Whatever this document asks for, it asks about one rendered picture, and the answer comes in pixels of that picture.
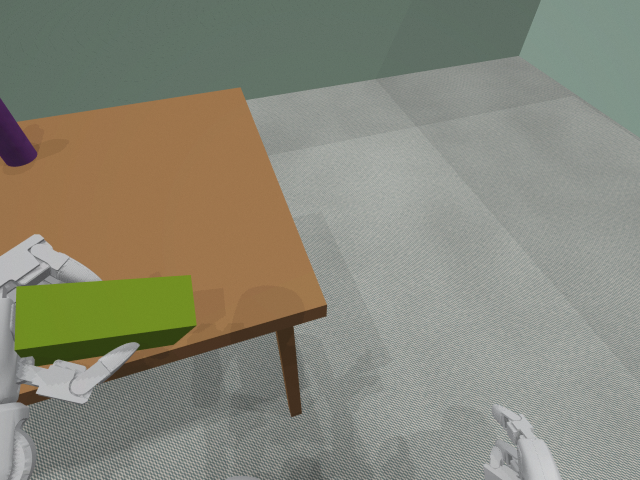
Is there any table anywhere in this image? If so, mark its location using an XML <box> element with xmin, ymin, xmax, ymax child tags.
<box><xmin>0</xmin><ymin>87</ymin><xmax>327</xmax><ymax>417</ymax></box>

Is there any robot left forearm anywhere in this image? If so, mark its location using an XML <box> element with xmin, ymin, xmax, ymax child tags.
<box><xmin>0</xmin><ymin>402</ymin><xmax>37</xmax><ymax>480</ymax></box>

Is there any robot right hand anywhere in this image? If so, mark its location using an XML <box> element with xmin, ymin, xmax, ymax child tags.
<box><xmin>484</xmin><ymin>404</ymin><xmax>562</xmax><ymax>480</ymax></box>

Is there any sponge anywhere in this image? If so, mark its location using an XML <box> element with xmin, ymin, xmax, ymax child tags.
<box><xmin>14</xmin><ymin>275</ymin><xmax>197</xmax><ymax>366</ymax></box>

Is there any robot left hand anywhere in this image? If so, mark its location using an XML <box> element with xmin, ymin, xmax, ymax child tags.
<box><xmin>0</xmin><ymin>234</ymin><xmax>140</xmax><ymax>405</ymax></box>

